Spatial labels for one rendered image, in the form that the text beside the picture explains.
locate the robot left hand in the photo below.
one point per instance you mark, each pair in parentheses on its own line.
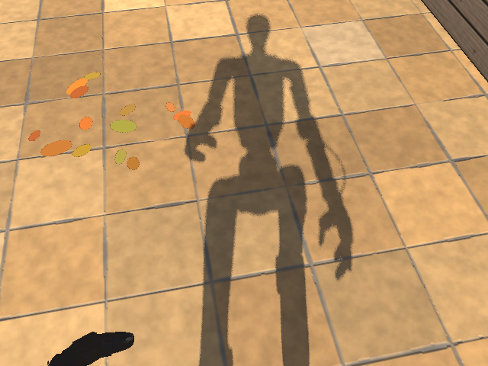
(91,347)

